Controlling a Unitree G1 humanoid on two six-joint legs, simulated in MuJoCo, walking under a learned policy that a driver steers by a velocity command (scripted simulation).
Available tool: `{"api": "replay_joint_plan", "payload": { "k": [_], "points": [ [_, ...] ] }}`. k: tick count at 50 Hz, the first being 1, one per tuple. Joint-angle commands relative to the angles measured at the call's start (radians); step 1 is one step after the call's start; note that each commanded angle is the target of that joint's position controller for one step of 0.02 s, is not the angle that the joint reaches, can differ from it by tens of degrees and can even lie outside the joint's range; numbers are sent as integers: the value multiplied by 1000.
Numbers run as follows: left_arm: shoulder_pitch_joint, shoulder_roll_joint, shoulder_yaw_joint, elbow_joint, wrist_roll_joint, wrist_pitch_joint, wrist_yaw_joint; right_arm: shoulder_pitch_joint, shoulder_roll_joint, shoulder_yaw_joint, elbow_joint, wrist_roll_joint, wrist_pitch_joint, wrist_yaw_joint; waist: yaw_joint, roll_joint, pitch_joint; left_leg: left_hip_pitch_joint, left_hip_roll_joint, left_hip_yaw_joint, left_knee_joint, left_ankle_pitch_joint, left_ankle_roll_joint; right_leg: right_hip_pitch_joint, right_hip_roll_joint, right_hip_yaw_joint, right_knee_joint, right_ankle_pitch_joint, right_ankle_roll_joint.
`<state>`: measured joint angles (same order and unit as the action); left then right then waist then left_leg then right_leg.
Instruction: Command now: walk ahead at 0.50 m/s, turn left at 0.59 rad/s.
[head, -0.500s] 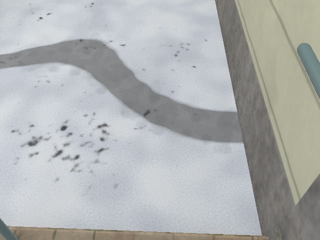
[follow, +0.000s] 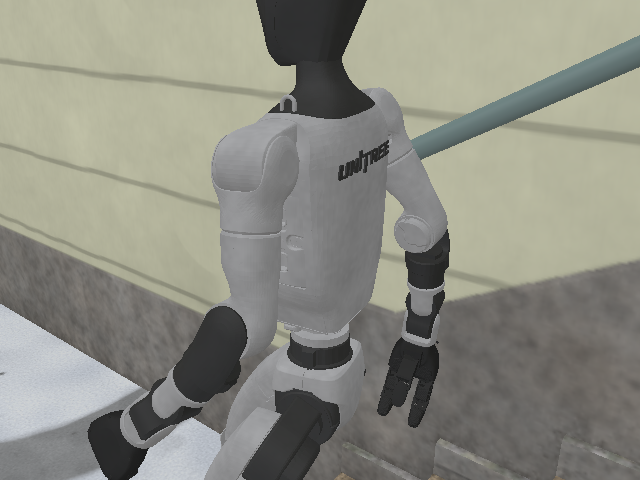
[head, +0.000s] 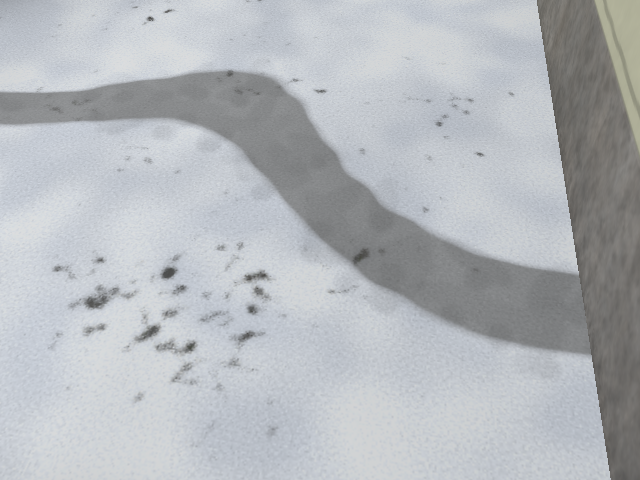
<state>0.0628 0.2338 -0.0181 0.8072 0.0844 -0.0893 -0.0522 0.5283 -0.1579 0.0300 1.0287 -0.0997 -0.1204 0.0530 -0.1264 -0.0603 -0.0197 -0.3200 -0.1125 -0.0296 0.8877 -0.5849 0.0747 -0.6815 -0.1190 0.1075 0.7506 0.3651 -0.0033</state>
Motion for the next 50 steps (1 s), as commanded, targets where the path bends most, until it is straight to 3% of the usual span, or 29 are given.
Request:
{"api": "replay_joint_plan", "payload": {
  "k": [1,3,5,6,7,8,9,11,12,14,15,16,19,20,22,24,27,31,32,33,35,36,37,38,39,41,43,45,50],
  "points": [
    [13,42,-8,-85,-5,19,9,-11,-160,-16,-91,-25,-7,-3,66,79,98,-450,178,-263,-134,66,171,437,54,-78,-100,-15,42],
    [18,62,-6,-102,25,28,-4,19,-167,-20,-103,-4,1,-5,65,108,130,-273,178,-364,-23,43,154,409,69,-46,-258,-199,18],
    [167,114,20,-25,-11,9,-1,-26,-247,-41,-112,20,39,-3,131,41,132,-142,164,-414,179,94,127,516,50,-26,-520,-87,-27],
    [325,188,67,31,-34,-8,10,-40,-274,-49,-119,4,49,23,213,24,55,-190,125,-350,375,311,84,751,46,-93,-474,-58,-69],
    [532,269,108,72,-17,-16,5,56,-148,-20,-91,-17,37,66,258,-58,-138,-431,52,-273,740,307,-17,1131,-76,-19,-188,258,-233],
    [541,319,108,61,6,-11,-32,326,-10,-11,-52,50,24,74,144,-258,-345,-753,-27,-96,1277,-207,-65,1403,-283,157,50,745,-410],
    [561,300,111,53,20,11,-51,176,-112,-24,-152,69,23,85,245,-168,-270,-982,-8,-70,1432,-176,-71,1299,-362,418,-113,382,-468],
    [436,107,54,55,-5,1,-63,-85,-176,-53,-179,62,12,20,216,61,33,-1087,94,-128,1292,153,-51,833,-305,373,-282,-319,-387],
    [352,2,20,52,19,-7,-55,-42,-112,-34,-164,53,13,11,119,115,50,-905,176,-193,1067,380,0,625,-250,251,-318,-346,-323],
    [230,-21,11,62,9,-50,-11,-95,-45,-14,-171,10,13,25,52,73,170,-722,254,-176,602,628,40,298,-92,91,-395,-456,-226],
    [240,12,24,81,-16,-71,4,-121,-75,-22,-148,-9,15,41,90,37,169,-658,224,-136,425,743,16,216,-41,63,-392,-497,-252],
    [306,32,24,97,-24,-83,10,-180,-116,-38,-151,12,19,49,137,51,119,-553,202,-110,270,850,-5,180,-50,45,-402,-484,-285],
    [438,155,47,183,4,-78,-8,-248,-119,-35,-197,26,39,48,106,-7,74,-594,190,-93,262,785,-42,351,-124,123,-323,-83,-285],
    [415,152,47,173,3,-71,-11,-249,-133,-40,-197,4,42,52,94,29,48,-607,178,-57,267,765,-43,387,-120,105,-290,-108,-283],
    [584,45,10,235,2,-66,31,-416,-122,-20,-248,-23,35,37,214,68,66,-934,215,-161,-42,971,-62,778,-112,140,-190,-352,-265],
    [708,-46,-22,301,6,-57,46,-552,-102,-5,-269,2,37,44,247,65,135,-957,250,-115,-222,1102,-56,796,-92,149,-171,-477,-244],
    [658,35,-16,289,6,-42,10,-654,-91,7,-312,0,36,64,223,14,166,-330,175,40,-176,1133,-32,284,-21,54,-257,-573,-235],
    [713,87,15,321,-42,-44,25,-803,-153,-6,-335,13,54,42,295,30,245,-338,166,59,-446,868,-58,574,-10,104,-141,-440,-166],
    [653,6,20,292,-160,19,73,-880,-114,-20,-374,230,25,23,319,114,293,-396,112,21,-488,814,-57,616,-2,154,-38,-251,-117],
    [645,31,21,302,-138,45,92,-792,-104,-15,-349,247,5,22,269,85,260,-334,106,17,-594,841,-38,683,23,128,72,-107,-105],
    [627,22,32,322,-100,50,74,-452,-149,-51,-219,168,1,22,166,5,55,172,184,-32,-698,1187,4,519,56,95,450,-211,-114],
    [551,-12,37,307,-93,27,60,-189,-203,-80,-157,133,14,6,30,72,-62,580,270,-64,-562,1420,25,213,148,50,736,-567,-67],
    [633,-104,16,311,-130,6,56,22,-219,-74,-95,74,25,-11,-30,206,-315,1032,494,-161,-180,1907,128,-110,222,96,1147,-1228,-37],
    [651,-16,28,242,-165,-20,48,40,-256,-91,-79,88,46,-17,-30,287,-471,1177,591,-281,-110,1758,228,-291,137,131,1208,-1199,-4],
    [571,63,57,196,-164,-28,51,-49,-218,-92,-119,96,67,-25,-26,186,-459,1060,547,-262,-212,1363,232,-331,75,131,1069,-1123,2],
    [429,32,64,102,-153,7,91,-211,-203,-93,-129,111,61,-33,73,10,-295,643,552,-365,-467,667,272,-351,20,-10,994,-865,11],
    [393,-56,72,81,-125,42,113,-365,-159,-84,-123,99,36,-45,190,-21,-57,134,508,-274,-580,778,210,-165,-6,24,834,-675,19],
    [383,-87,78,70,-121,45,114,-449,-125,-76,-137,87,27,-48,229,85,46,-105,423,-101,-639,783,142,-29,-34,39,557,-623,34],
    [125,-36,81,-29,-107,21,68,-333,-199,-106,-96,106,26,-105,164,126,-1,54,361,44,-633,801,100,28,-1,-30,90,-259,2]
  ]
}}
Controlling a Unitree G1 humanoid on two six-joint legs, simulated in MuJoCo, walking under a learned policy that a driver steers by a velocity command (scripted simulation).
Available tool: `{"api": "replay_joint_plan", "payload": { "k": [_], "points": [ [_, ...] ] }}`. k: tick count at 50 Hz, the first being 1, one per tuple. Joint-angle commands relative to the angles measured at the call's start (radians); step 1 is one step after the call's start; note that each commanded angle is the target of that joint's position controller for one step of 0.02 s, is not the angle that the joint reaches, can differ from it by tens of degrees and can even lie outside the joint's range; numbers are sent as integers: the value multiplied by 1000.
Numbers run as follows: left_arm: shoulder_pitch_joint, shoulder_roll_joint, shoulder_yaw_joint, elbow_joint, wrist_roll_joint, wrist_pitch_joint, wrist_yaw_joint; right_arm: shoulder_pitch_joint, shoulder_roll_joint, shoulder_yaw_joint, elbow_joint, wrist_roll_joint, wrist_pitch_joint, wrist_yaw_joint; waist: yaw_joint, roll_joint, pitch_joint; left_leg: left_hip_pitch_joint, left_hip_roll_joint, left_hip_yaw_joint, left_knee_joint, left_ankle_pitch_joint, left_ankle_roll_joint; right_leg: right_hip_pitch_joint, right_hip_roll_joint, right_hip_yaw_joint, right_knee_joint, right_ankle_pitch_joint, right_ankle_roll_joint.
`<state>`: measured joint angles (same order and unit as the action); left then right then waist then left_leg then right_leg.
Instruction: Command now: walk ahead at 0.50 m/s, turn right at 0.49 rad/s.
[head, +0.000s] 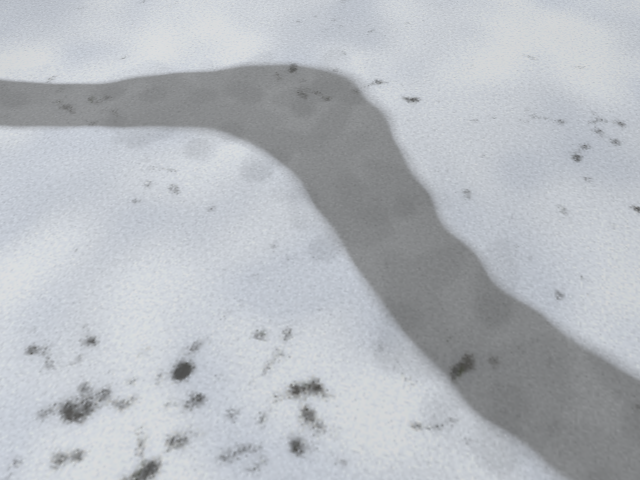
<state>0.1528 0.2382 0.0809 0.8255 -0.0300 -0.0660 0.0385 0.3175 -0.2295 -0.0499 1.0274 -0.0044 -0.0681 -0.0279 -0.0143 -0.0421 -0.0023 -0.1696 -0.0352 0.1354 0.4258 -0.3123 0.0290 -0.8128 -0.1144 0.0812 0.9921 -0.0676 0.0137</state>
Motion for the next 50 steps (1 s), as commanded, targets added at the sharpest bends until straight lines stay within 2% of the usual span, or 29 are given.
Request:
{"api": "replay_joint_plan", "payload": {
  "k": [1,3,5,7,8,9,10,11,12,13,14,15,17,20,23,27,30,32,33,34,35,36,37,38,39,40,42,46,50],
  "points": [
    [-8,-32,-18,-69,8,7,-33,-109,-141,-32,-88,21,-22,-29,43,112,-13,-50,291,-115,-174,499,133,155,0,-14,-178,165,-28],
    [-101,-16,-18,-113,4,23,-55,-65,-146,-40,-73,38,-11,-29,20,92,32,51,319,-107,-183,448,118,107,7,-25,-222,102,-60],
    [-160,14,-12,-147,10,27,-74,-44,-162,-49,-69,38,-2,-18,10,72,63,128,326,-56,-137,528,88,103,31,-66,-280,1,-103],
    [-130,48,3,-159,17,27,-90,-42,-208,-61,-80,35,11,-14,41,100,13,154,314,0,6,809,60,260,104,-151,-311,-107,-143],
    [-17,85,24,-132,17,23,-92,-55,-218,-62,-91,30,16,-13,101,89,-51,134,279,43,180,895,37,424,153,-189,-356,-79,-165],
    [168,163,60,-84,10,26,-78,-46,-203,-56,-107,16,13,-14,174,31,-137,-56,238,63,456,787,0,727,142,-99,-367,15,-213],
    [256,320,91,-72,2,20,-70,42,-69,-10,-163,-15,-21,8,112,-266,-264,-518,41,16,915,7,-71,1137,-135,467,-475,-76,-416],
    [359,271,73,-83,9,20,-62,-45,-128,-16,-179,10,-74,30,173,-214,-428,-675,-17,-215,1027,-233,-50,1293,-212,776,-669,-178,-454],
    [311,229,61,-85,28,13,-52,-143,-166,-32,-202,46,-97,37,178,-167,-303,-804,31,-239,1024,-175,-19,1259,-194,661,-668,-144,-396],
    [212,196,51,-111,22,6,-45,-191,-150,-27,-212,35,-102,26,139,-64,-209,-773,75,-239,925,-101,-2,1095,-154,538,-659,-34,-354],
    [112,164,42,-132,18,2,-47,-195,-150,-34,-205,12,-95,16,77,6,-143,-668,107,-229,824,-58,-4,896,-122,433,-660,104,-326],
    [51,138,35,-149,24,-4,-49,-171,-159,-46,-201,5,-75,9,23,7,-132,-546,135,-236,752,-41,-5,758,-90,361,-674,195,-306],
    [26,135,35,-160,15,-8,-49,-158,-132,-50,-210,5,-40,9,-16,20,-114,-441,128,-211,647,-16,-20,620,-50,292,-707,221,-289],
    [91,156,44,-140,-3,-11,-27,-265,-86,-41,-260,-10,-25,5,3,8,-81,-445,98,-193,454,146,-57,565,-19,236,-735,226,-287],
    [143,153,46,-118,-6,-5,-15,-383,-65,-31,-298,-3,-30,11,45,-22,-51,-404,56,-195,239,329,-57,547,19,219,-733,112,-246],
    [195,148,50,-99,-6,-3,-16,-478,-88,-31,-340,19,-47,30,77,-46,-17,-348,25,-219,98,389,-47,584,6,297,-723,-46,-220],
    [211,146,53,-97,-1,3,-13,-473,-122,-41,-357,18,-67,38,74,-70,-19,-324,11,-219,29,275,-28,679,-5,356,-627,3,-217],
    [178,128,49,-119,-4,13,-6,-378,-141,-53,-339,6,-83,33,19,-91,-57,-172,-5,-195,-53,292,6,690,52,358,-495,191,-177],
    [126,101,40,-152,0,9,-8,-265,-175,-65,-322,-11,-88,28,-40,-78,-141,29,77,-242,-30,411,52,615,101,311,-333,259,-133],
    [145,41,22,-185,18,-1,-11,-110,-242,-80,-306,-31,-81,21,-71,68,-281,342,287,-423,49,749,149,406,188,212,-37,-46,-69],
    [310,51,14,-191,-4,1,-12,-50,-253,-84,-280,-28,-60,29,-19,370,-415,569,511,-767,22,781,332,148,270,158,199,-634,-21],
    [323,162,37,-156,-8,15,-8,-103,-171,-67,-311,-2,-42,28,-14,240,-348,478,509,-744,11,635,310,81,171,155,329,-589,5],
    [216,198,48,-176,0,32,-5,-159,-113,-49,-336,2,-26,21,-33,168,-229,356,449,-596,-3,634,263,48,145,105,364,-512,27],
    [162,195,52,-189,10,50,-2,-205,-92,-38,-342,0,-15,20,-16,100,-162,230,388,-481,-25,666,230,68,111,70,347,-462,36],
    [141,178,53,-206,16,62,-1,-235,-89,-36,-336,-1,-8,20,8,94,-113,129,349,-418,-47,671,212,95,83,53,305,-427,37],
    [150,143,48,-213,9,72,-4,-246,-100,-37,-326,-10,-3,20,31,115,-85,42,314,-353,-81,655,195,147,66,31,268,-407,32],
    [135,86,32,-235,0,78,-6,-255,-135,-50,-309,-17,-3,18,36,164,-67,-12,294,-273,-131,699,205,166,64,-13,169,-356,37],
    [81,75,19,-253,12,72,-13,-254,-171,-60,-288,-3,13,9,30,150,-136,12,303,-185,-141,732,217,246,53,-26,-39,-193,36],
    [-2,83,12,-269,14,68,-33,-222,-190,-60,-266,15,30,11,4,160,-126,11,291,-138,-126,608,192,359,77,-59,-242,-122,19]
  ]
}}
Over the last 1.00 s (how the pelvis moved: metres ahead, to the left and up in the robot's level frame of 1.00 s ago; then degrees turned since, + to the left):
0.63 -0.01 -0.28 0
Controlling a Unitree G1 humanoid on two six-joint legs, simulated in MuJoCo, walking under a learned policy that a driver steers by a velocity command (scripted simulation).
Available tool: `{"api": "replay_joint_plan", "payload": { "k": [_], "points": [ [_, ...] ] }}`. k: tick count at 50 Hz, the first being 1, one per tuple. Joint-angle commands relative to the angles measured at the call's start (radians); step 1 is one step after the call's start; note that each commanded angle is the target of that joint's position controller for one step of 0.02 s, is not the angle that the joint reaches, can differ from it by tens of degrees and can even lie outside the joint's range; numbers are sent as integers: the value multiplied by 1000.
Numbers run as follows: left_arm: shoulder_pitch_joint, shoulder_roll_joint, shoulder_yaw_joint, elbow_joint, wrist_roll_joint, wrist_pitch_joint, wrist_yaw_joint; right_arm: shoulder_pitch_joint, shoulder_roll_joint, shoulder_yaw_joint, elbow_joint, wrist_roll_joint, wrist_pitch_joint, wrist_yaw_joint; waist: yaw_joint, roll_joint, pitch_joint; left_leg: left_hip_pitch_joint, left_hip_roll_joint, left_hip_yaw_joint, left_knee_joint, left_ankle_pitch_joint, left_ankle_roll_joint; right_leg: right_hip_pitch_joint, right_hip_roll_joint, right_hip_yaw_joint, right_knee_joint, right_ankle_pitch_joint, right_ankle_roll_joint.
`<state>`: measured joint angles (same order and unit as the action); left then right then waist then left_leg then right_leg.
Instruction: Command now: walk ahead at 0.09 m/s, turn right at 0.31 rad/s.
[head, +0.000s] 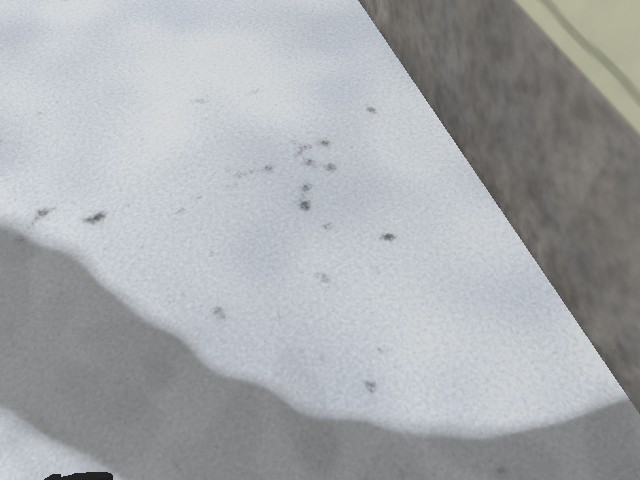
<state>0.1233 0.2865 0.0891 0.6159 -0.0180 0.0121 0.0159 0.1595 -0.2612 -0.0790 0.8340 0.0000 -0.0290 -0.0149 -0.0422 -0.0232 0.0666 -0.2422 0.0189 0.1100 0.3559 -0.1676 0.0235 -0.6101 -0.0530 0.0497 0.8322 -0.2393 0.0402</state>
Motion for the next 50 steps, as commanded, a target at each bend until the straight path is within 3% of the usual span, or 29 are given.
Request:
{"api": "replay_joint_plan", "payload": {
  "k": [1,4,5,6,7,8,9,10,12,15,19,20,21,22,23,25,27,29,31,32,33,34,35,36,37,40,42,46,50],
  "points": [
    [10,40,4,-66,4,-9,-14,-51,-164,-31,-66,15,-7,0,27,144,-189,99,244,-121,-39,434,192,170,23,-31,-129,39,-14],
    [37,51,11,-54,10,-16,-25,-42,-165,-25,-54,38,-2,0,56,145,-180,92,221,-125,70,305,135,323,65,-68,-393,151,-63],
    [48,84,19,-52,17,-18,-20,11,-132,-14,-36,32,-6,3,50,101,-188,40,182,-103,133,229,81,437,31,-21,-458,299,-95],
    [86,153,29,-65,35,-17,-5,25,-69,10,-52,-9,-17,10,38,-57,-271,-84,112,-30,306,-11,5,618,-164,178,-409,706,-155],
    [52,145,14,-76,50,-14,1,67,-32,31,-64,-22,-19,17,15,-231,-304,-243,46,-52,440,-438,-56,688,-324,333,-393,822,-326],
    [82,86,3,-57,52,-16,-3,4,-96,16,-70,-6,-9,14,69,-185,-313,-273,52,-114,517,-496,-80,639,-317,349,-432,697,-370],
    [61,76,-3,-41,49,-24,-8,-24,-129,5,-71,8,3,12,65,-146,-267,-287,62,-133,559,-472,-83,606,-265,298,-443,627,-336],
    [22,92,0,-36,43,-28,-9,-16,-124,2,-53,8,17,3,49,-114,-246,-280,68,-140,561,-438,-85,562,-228,255,-445,583,-299],
    [-49,100,1,-30,32,-29,-7,17,-123,-2,-31,0,41,-8,16,-114,-209,-192,62,-136,547,-350,-99,430,-193,191,-458,567,-271],
    [-71,36,-16,3,42,-29,-4,52,-67,14,1,5,49,-7,8,-117,-218,-71,48,-110,415,-236,-99,375,-154,113,-463,468,-251],
    [-64,81,-1,39,24,-13,12,14,-106,8,-22,2,53,4,7,-121,-165,-3,10,-62,197,-40,-53,358,-142,98,-437,203,-203],
    [-40,90,5,50,19,-11,18,-2,-131,4,-37,-8,54,6,19,-90,-141,-15,27,-94,164,44,-25,358,-122,91,-417,103,-163],
    [-19,82,6,50,27,-9,25,-11,-172,-3,-53,-10,54,4,49,-6,-125,-25,87,-172,137,163,18,335,-72,46,-354,-9,-115],
    [-2,50,3,44,38,-8,31,-30,-214,-18,-52,5,57,1,82,156,-97,-79,140,-260,76,94,86,319,28,-69,-292,-78,-62],
    [-52,48,5,42,38,-5,40,-41,-214,-23,-67,4,55,-1,48,218,-53,-132,188,-373,-14,-2,138,309,80,-115,-211,-58,-30],
    [-93,37,12,33,25,-5,46,-36,-196,-19,-69,-7,42,-12,29,253,-49,-77,224,-463,-40,28,171,245,97,-79,-142,-84,-38],
    [-70,28,16,36,25,-13,34,-16,-186,-24,-70,5,25,-17,23,257,-108,21,229,-487,-8,62,186,205,93,-40,-90,-222,-53],
    [-64,22,18,36,7,-35,10,11,-186,-30,-63,29,23,-19,25,214,-121,42,213,-522,-17,-219,186,214,85,-25,-159,-252,-74],
    [5,19,23,69,-10,-58,-6,-48,-172,-26,-83,39,36,-22,82,194,-91,-96,146,-500,-16,-422,142,412,87,-40,-399,-95,-92],
    [74,56,37,93,-3,-62,-4,-73,-140,-18,-102,33,37,-22,108,141,-106,-215,96,-455,65,-426,104,563,21,16,-443,-80,-104],
    [184,137,57,117,18,-64,3,-96,-76,-4,-135,34,34,-20,130,-64,-123,-436,-26,-284,329,-424,32,720,-150,249,-535,-283,-168],
    [218,189,68,123,41,-77,-8,-132,-104,-7,-177,40,21,-16,139,-208,-62,-583,-51,-237,549,-429,24,669,-358,564,-673,-414,-281],
    [163,132,47,106,44,-93,-3,-116,-158,-27,-169,44,12,-10,99,-138,-15,-616,6,-296,673,-362,27,632,-364,555,-675,-428,-304],
    [112,92,34,95,23,-101,6,-65,-167,-36,-141,44,11,-1,62,-113,0,-626,21,-296,712,-279,19,635,-311,449,-677,-381,-266],
    [90,86,31,89,11,-104,11,-39,-157,-37,-122,35,8,2,51,-100,-8,-625,34,-281,723,-213,8,645,-274,357,-683,-305,-228],
    [130,82,28,107,25,-113,16,-60,-102,-25,-119,32,-2,25,74,-62,-17,-591,59,-230,734,-56,-22,627,-213,133,-699,-18,-189],
    [166,93,31,121,25,-115,16,-93,-81,-18,-140,32,-1,35,95,-58,-23,-583,66,-199,676,-1,-43,628,-203,45,-705,53,-193],
    [198,136,41,140,19,-109,14,-189,-52,0,-200,26,0,53,126,-69,-3,-518,76,-140,485,78,-57,605,-211,-77,-706,126,-194],
    [217,167,53,157,-1,-101,5,-231,-61,3,-235,29,4,71,128,-79,26,-434,66,-80,364,21,-13,612,-242,-154,-677,140,-177]
  ]
}}
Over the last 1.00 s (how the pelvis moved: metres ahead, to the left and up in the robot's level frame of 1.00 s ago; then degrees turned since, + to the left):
0.48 -0.13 0.01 -35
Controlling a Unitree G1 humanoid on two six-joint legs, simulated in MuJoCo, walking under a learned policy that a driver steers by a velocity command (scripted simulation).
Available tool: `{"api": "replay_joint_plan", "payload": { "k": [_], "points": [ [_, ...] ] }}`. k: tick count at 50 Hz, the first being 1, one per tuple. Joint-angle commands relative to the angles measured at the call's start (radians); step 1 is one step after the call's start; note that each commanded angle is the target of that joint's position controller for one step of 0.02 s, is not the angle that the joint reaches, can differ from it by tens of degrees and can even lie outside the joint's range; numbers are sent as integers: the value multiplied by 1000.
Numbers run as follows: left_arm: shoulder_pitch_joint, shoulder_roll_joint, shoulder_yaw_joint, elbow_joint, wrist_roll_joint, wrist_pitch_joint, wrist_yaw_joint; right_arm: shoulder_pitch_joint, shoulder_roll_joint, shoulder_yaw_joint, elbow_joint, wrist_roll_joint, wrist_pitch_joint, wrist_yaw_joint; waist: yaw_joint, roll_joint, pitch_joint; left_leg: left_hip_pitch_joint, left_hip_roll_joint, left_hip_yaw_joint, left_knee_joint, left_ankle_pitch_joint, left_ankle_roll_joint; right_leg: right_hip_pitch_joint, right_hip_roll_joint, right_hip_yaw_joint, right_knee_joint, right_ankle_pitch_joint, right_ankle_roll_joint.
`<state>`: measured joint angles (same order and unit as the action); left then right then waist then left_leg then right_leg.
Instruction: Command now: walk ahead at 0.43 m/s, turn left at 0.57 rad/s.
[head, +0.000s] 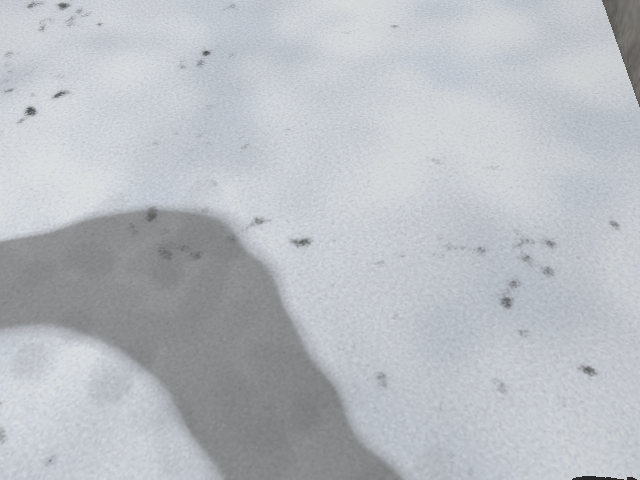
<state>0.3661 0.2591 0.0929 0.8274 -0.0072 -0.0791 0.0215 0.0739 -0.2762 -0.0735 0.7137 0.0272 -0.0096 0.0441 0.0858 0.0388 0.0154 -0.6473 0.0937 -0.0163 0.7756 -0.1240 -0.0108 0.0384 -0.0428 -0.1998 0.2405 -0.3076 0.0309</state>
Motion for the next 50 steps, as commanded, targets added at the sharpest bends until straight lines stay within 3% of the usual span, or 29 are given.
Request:
{"api": "replay_joint_plan", "payload": {
  "k": [1,3,4,5,6,7,8,9,10,11,12,16,21,24,30,32,33,34,35,36,37,38,39,40,41,43,45,47,50],
  "points": [
    [-24,200,51,-49,-18,-6,-2,-148,-53,-4,-122,2,-14,15,-7,-143,83,-10,-15,60,-77,-55,41,-25,-264,83,-67,239,-162],
    [-44,226,57,-48,-27,3,-3,-90,-82,-20,-120,-1,-11,18,-61,-161,42,123,-71,113,-117,-126,89,-21,-270,38,56,553,-142],
    [-63,233,57,-51,-35,10,-2,30,-109,-41,-91,-1,-9,16,-135,-147,-29,296,-125,150,-175,-96,120,-49,-246,-11,223,753,-120],
    [-46,209,45,-55,-31,11,0,212,-176,-79,-35,3,-3,5,-213,-111,-138,574,-179,154,-201,-60,158,-155,-199,-48,458,798,-85],
    [-41,137,17,-87,14,7,2,344,-278,-109,-14,6,5,-19,-241,78,-217,858,24,-168,-226,3,227,-457,-138,-43,825,237,-18],
    [-15,59,-12,-158,22,-24,1,267,-358,-103,-62,-10,-12,-18,-140,271,-363,1023,260,-785,-431,-119,428,-774,61,151,1123,-325,36],
    [-120,161,6,-165,-18,-49,-5,262,-270,-77,-77,-21,-26,-7,-205,100,-349,976,262,-734,-492,-10,395,-840,21,289,1190,-265,25],
    [-126,165,4,-159,-37,-52,-7,219,-201,-55,-64,-26,-36,-9,-172,83,-242,868,244,-537,-455,168,360,-857,-23,261,1163,-186,5],
    [-99,162,3,-124,-17,-45,3,161,-143,-37,-64,-18,-42,-8,-126,-2,-169,713,195,-380,-430,324,312,-794,-80,250,1087,-111,0],
    [-91,168,10,-108,4,-33,9,105,-100,-25,-66,-15,-45,-11,-94,3,-140,597,149,-279,-432,409,278,-717,-112,254,1011,-73,-2],
    [-65,167,11,-94,4,-15,7,75,-90,-19,-69,-26,-47,-13,-65,28,-131,516,125,-221,-456,470,262,-642,-122,254,989,-42,-6],
    [-42,111,-3,-68,2,26,10,67,-100,-17,-19,-45,-73,-29,-36,15,-115,433,98,-61,-509,683,241,-579,-92,247,858,101,12],
    [-159,83,-17,-91,-7,28,-7,65,-102,-10,20,-51,-58,-63,-84,32,-79,502,74,57,-531,636,160,-571,-65,260,561,312,8],
    [-210,100,-13,-124,-9,35,-21,88,-134,-21,42,-44,-31,-76,-110,22,-55,595,120,46,-520,615,180,-628,-57,245,509,263,7],
    [-246,92,-12,-187,-8,50,-56,89,-143,-29,30,-25,34,-93,-117,24,-36,719,187,24,-379,672,214,-682,-22,182,462,19,-26],
    [-212,98,-7,-194,-13,48,-65,71,-156,-33,12,-14,46,-101,-94,34,-68,724,168,46,-274,800,187,-592,26,137,368,19,-59],
    [-156,112,1,-185,-11,43,-62,63,-159,-33,6,-7,46,-106,-57,23,-104,695,129,86,-171,842,149,-478,57,124,260,132,-87],
    [-68,167,21,-175,-3,39,-50,63,-160,-33,-3,-11,37,-107,-13,-23,-166,569,64,127,0,728,85,-271,22,220,189,413,-143],
    [-5,300,54,-186,14,43,-26,56,-111,-18,-50,-56,18,-96,-17,-244,-256,253,-84,162,315,112,3,9,-214,540,233,982,-288],
    [1,281,41,-194,31,45,-19,40,-84,-6,-68,-70,-1,-77,-18,-319,-379,30,-228,-12,548,-546,-33,153,-366,808,194,1088,-479],
    [-53,230,29,-214,17,48,-18,43,-122,-17,-51,-38,-9,-58,-13,-167,-351,-3,-143,-115,594,-524,-24,107,-330,692,187,961,-434],
    [-125,196,23,-226,1,52,-13,28,-118,-16,-52,-20,-7,-54,-46,-109,-250,-33,-112,-100,551,-455,-24,21,-263,589,183,819,-364],
    [-178,172,16,-236,-14,62,-13,29,-109,-17,-43,-24,1,-61,-73,-39,-165,-34,-89,-78,453,-407,-31,-84,-209,529,159,697,-309],
    [-213,168,14,-246,-19,70,-8,24,-119,-23,-46,-34,11,-70,-91,-52,-127,10,-78,-66,360,-360,-42,-167,-171,498,138,613,-281],
    [-226,184,19,-252,-11,79,-5,36,-95,-17,-46,-34,18,-70,-108,-95,-113,73,-98,-39,301,-331,-57,-237,-133,474,128,609,-273],
    [-215,208,30,-254,2,89,2,64,-73,-10,-40,-29,20,-74,-107,-151,-134,129,-121,-30,196,-303,-82,-259,-120,472,132,633,-278],
    [-210,216,36,-255,-4,94,11,61,-70,-6,-39,-27,18,-77,-97,-166,-163,179,-125,-39,102,-254,-90,-270,-112,480,148,585,-264],
    [-210,213,36,-259,-11,101,16,48,-78,-7,-47,-23,15,-70,-83,-184,-184,229,-128,-36,16,-206,-82,-303,-94,518,121,244,-249],
    [-213,210,30,-268,-7,101,8,38,-96,-18,-67,-11,-8,-51,-79,-242,-131,300,-143,-16,-116,-226,-46,-383,-80,610,91,-194,-234]
  ]
}}
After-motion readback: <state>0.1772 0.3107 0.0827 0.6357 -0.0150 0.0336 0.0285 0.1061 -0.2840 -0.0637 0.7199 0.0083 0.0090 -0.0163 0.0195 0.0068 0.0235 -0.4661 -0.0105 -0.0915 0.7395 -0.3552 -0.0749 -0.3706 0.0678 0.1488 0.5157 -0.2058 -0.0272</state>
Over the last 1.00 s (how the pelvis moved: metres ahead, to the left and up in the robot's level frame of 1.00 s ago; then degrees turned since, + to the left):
0.12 0.02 -0.01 19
